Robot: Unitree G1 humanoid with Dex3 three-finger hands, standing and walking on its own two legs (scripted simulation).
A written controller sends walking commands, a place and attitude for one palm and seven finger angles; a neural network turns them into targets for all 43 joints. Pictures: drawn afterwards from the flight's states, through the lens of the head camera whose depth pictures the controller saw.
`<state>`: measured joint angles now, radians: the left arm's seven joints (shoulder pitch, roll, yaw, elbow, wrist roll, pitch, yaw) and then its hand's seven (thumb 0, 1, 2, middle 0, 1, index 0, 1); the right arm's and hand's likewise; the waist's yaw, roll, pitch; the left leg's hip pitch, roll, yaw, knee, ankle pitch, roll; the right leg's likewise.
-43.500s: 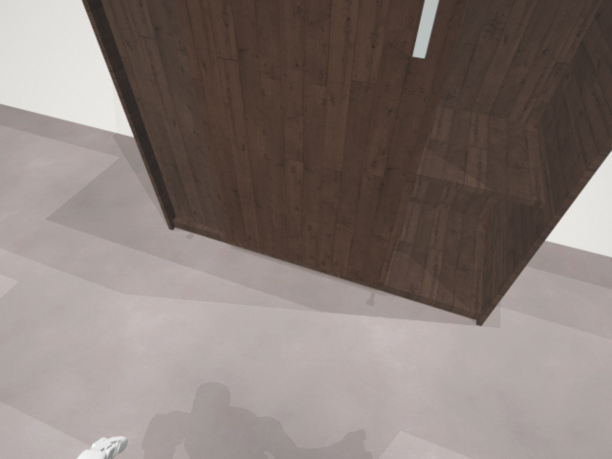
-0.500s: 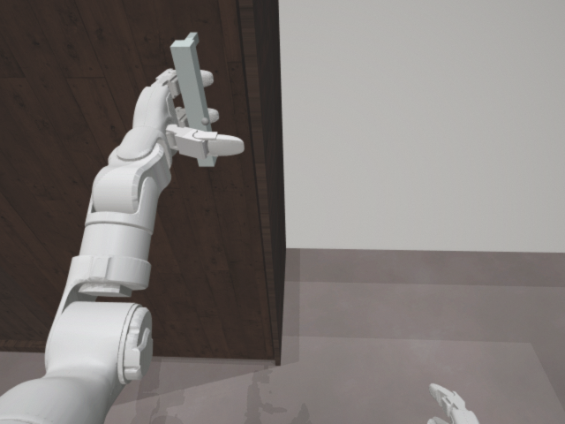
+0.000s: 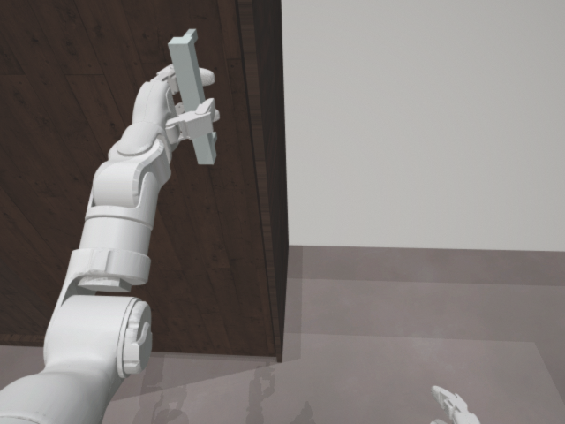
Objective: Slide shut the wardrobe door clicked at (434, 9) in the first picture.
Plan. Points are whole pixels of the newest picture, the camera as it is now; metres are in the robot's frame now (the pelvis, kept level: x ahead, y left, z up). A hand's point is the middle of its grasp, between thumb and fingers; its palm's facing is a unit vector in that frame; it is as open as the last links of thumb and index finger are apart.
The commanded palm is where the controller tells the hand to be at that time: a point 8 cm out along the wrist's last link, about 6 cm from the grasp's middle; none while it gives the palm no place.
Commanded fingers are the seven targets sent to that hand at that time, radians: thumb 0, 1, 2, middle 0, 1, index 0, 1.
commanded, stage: grip the handle and tug to test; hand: left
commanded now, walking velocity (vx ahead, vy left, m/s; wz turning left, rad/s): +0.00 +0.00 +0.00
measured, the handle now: (199, 100) +0.49 +0.15 +0.25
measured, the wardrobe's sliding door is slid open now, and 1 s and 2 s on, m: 0.00 0.00 0.00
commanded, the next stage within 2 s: tug the door sideways, standing still in 0.74 s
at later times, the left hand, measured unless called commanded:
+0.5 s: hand (205, 117) +0.43 +0.13 +0.26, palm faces +0.04 -1.00 -0.01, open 6.1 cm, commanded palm +0.39 +0.18 +0.25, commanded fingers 0.00 0.90 0.90 -0.45 -1.40 -0.45 -1.40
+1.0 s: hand (205, 119) +0.43 +0.13 +0.25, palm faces +0.03 -1.00 -0.02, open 6.2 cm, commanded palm +0.40 +0.17 +0.25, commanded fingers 0.00 0.90 0.90 -0.45 -1.40 -0.45 -1.40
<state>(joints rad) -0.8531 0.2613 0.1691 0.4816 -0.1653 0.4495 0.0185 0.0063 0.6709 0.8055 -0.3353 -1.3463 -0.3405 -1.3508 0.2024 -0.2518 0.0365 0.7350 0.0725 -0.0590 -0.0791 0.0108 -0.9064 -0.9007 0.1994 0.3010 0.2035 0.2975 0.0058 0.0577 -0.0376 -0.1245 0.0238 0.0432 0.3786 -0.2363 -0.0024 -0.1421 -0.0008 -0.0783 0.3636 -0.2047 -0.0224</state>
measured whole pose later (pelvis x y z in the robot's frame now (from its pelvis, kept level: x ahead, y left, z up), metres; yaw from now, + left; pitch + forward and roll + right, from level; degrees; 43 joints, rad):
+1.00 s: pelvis +0.04 +0.00 +0.00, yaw -2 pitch +0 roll +0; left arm -0.63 0.23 0.21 0.08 -0.18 0.61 0.00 0.00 0.71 0.79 -0.30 -1.36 -0.26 -1.35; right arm 0.16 -0.26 0.03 0.69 0.08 -0.01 -0.06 0.01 -0.91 -0.90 0.20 0.30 0.20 0.30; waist 0.02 0.06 -0.07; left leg -0.08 0.03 0.05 0.38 -0.29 -0.01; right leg -0.11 0.01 -0.04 0.37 -0.26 -0.02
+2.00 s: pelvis +0.00 +0.01 -0.01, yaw -1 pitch +2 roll +0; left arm -0.81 0.26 0.08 0.47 -0.12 0.18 0.10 -0.03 0.67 0.82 -0.36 -1.37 -0.24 -1.39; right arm 0.15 -0.22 0.04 0.72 0.03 -0.09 -0.06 0.01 -0.91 -0.90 0.20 0.30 0.20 0.30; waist 0.02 0.05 -0.04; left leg -0.23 0.01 0.03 0.49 -0.29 0.00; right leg -0.27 -0.01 -0.04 0.50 -0.26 -0.01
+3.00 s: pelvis +0.14 -0.16 -0.01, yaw +12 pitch +2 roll -2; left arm -0.50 0.21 0.20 -0.22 -0.04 0.10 0.20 -0.09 0.65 0.78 -0.46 -1.41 -0.15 -1.26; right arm 0.12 -0.28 -0.08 0.57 0.07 -0.10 -0.01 0.01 -0.91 -0.90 0.19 0.30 0.20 0.30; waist 0.16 0.09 0.17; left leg -0.20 0.14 0.12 0.56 -0.38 -0.04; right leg -0.41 -0.01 -0.03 0.83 -0.40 0.01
